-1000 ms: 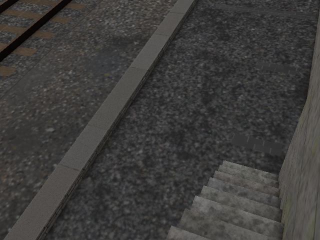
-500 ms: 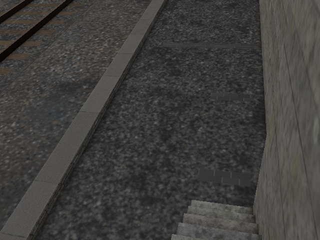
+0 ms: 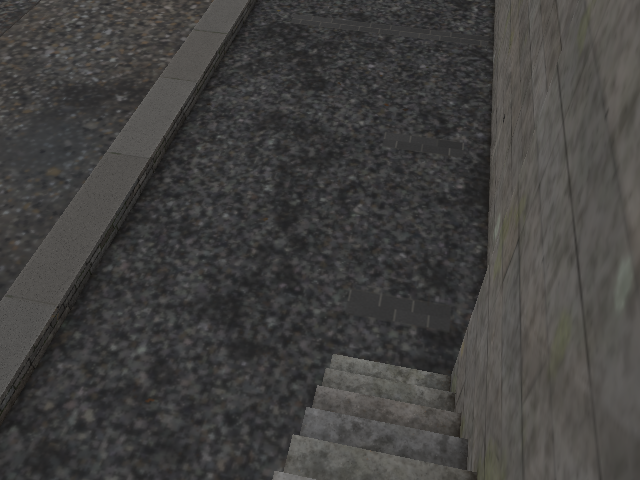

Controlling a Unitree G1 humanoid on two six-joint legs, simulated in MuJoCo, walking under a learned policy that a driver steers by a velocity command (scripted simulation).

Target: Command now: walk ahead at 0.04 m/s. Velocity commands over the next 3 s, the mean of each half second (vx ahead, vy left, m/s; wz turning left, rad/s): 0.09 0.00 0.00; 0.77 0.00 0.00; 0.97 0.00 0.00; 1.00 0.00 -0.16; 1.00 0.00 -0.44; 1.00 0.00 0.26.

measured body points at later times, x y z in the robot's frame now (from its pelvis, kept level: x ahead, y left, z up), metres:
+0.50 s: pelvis +0.22 -0.03 -0.12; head +0.24 -0.04 +0.33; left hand +0.27 +0.26 -0.25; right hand +0.13 -0.31 -0.25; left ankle +0.06 +0.15 -0.75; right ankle +0.36 -0.14 -0.84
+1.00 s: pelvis +0.46 -0.04 -0.53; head +0.48 -0.01 -0.08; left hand +0.43 +0.20 -0.69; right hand +0.70 -0.24 -0.59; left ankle +0.39 +0.10 -1.01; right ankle +0.42 -0.21 -1.18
